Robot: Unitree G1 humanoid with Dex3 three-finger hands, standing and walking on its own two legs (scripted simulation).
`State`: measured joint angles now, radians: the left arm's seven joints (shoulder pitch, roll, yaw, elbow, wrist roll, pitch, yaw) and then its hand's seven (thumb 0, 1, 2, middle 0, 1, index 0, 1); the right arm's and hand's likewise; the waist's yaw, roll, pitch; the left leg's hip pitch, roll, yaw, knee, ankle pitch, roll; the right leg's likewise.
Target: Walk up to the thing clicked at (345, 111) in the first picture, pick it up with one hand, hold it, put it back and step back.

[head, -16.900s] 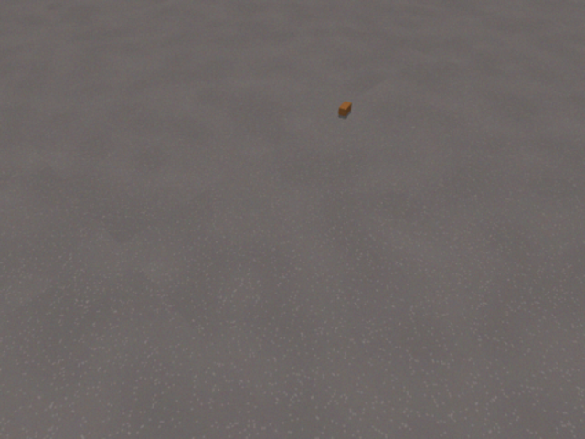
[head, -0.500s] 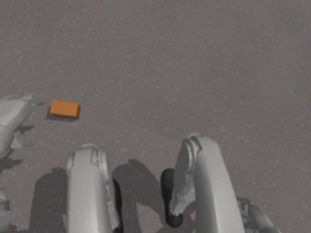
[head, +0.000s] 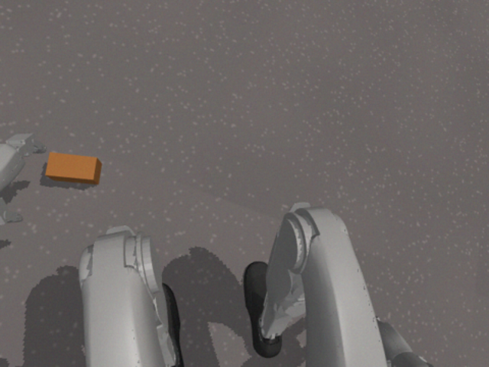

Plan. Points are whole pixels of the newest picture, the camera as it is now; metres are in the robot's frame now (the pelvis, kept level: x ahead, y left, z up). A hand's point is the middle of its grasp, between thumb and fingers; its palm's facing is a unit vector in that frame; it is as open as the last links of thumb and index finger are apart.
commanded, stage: rise first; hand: left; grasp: from above
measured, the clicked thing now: (75, 169) +0.47 +0.29 -0.30
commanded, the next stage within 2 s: none
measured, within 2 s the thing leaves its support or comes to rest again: neither
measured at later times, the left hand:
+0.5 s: hand (15, 182) +0.41 +0.34 -0.18, palm faces -0.49 -0.05 -0.87, open 12.0 cm
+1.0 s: hand (22, 175) +0.42 +0.34 -0.18, palm faces -0.45 -0.02 -0.89, open 12.9 cm
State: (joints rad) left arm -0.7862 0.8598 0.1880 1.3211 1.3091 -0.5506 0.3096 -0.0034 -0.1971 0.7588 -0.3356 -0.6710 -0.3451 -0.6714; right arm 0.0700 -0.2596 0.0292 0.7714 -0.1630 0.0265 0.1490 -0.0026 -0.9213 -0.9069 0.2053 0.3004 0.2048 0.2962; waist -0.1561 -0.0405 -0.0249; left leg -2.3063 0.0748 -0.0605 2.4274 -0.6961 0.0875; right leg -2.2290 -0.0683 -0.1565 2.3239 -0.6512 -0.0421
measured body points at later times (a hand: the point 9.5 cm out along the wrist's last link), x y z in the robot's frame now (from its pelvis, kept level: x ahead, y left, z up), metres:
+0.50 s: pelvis +0.00 +0.00 -0.01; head +0.24 +0.09 +0.36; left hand +0.43 +0.34 -0.13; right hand +0.08 -0.28 -0.11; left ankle +0.08 +0.11 -0.29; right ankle +0.11 -0.11 -0.29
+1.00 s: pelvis +0.00 +0.00 -0.01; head +0.24 +0.09 +0.36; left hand +0.44 +0.33 -0.13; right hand +0.08 -0.28 -0.11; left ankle +0.08 +0.11 -0.29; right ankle +0.11 -0.11 -0.29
